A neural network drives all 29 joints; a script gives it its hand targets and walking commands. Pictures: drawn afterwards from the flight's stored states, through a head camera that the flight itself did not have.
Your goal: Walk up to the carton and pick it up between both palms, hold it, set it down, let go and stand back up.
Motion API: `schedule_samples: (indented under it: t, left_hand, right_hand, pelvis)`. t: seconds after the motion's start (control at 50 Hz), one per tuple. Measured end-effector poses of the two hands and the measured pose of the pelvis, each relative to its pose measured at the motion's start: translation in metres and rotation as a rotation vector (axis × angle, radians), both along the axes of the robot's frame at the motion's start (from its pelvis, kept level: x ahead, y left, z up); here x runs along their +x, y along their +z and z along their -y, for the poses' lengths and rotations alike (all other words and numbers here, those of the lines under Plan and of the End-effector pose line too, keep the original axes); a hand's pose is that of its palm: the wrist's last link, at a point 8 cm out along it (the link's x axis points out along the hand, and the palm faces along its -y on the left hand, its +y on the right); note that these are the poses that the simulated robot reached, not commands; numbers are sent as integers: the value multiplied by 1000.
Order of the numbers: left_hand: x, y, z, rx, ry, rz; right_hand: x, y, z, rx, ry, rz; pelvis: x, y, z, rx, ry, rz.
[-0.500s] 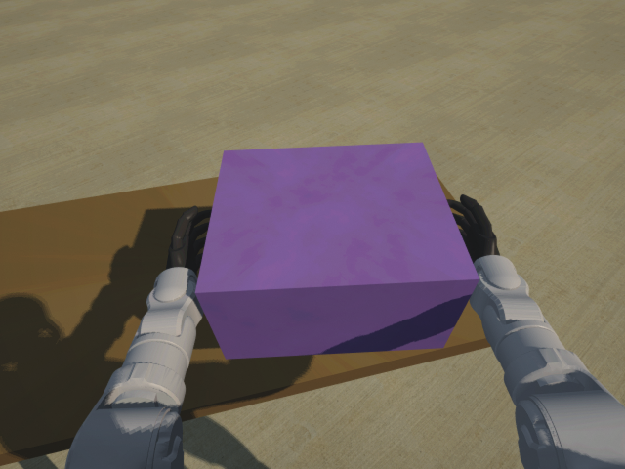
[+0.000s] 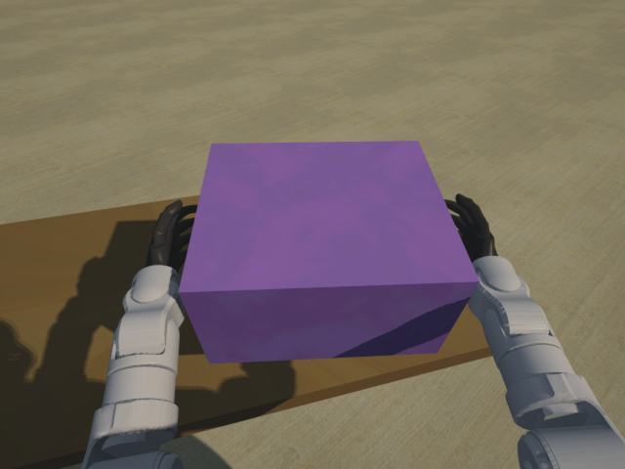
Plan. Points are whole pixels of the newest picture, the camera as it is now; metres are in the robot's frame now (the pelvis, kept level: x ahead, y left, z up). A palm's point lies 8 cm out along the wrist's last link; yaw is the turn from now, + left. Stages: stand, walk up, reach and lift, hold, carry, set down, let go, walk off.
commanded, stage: reach and lift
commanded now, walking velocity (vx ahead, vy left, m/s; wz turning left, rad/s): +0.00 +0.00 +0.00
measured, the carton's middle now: (320, 244) +0.41 +0.00 +0.09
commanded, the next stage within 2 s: hold in 1.26 s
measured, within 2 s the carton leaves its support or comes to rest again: neither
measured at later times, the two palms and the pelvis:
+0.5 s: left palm (165, 264) +0.34 +0.20 +0.14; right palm (491, 262) +0.34 -0.21 +0.12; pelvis -0.02 +0.00 +0.00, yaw +0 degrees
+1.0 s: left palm (160, 263) +0.34 +0.20 +0.15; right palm (497, 258) +0.33 -0.21 +0.14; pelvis -0.01 +0.00 +0.00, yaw +0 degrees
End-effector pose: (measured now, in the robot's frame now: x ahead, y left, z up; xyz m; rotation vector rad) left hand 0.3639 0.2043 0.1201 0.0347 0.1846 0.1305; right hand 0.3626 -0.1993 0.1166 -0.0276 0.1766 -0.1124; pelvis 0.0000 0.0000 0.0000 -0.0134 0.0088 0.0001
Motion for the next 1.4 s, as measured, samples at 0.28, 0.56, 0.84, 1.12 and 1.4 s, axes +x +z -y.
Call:
schedule_samples:
  t: [0.28,0.56,0.84,1.12,1.4]
  left_hand:
    - [-25,2,9,1,-2,-39]
    - [-18,20,7,-5,7,-19]
    - [-25,23,1,1,7,-7]
    - [-26,35,12,-16,-13,4]
    - [-33,51,4,-16,4,23]
  right_hand:
    - [-29,-9,9,47,-13,-35]
    - [-19,11,6,27,-5,-18]
    - [-24,15,1,44,-8,-7]
    - [-31,31,11,44,-24,5]
    - [-31,48,3,53,-10,20]
  pelvis:
    - [-18,-1,-1,6,-3,5]
    - [-21,-1,2,10,-6,13]
    - [-10,-1,-4,1,3,33]
    - [-13,0,0,3,-9,33]
    - [-20,0,1,3,-7,38]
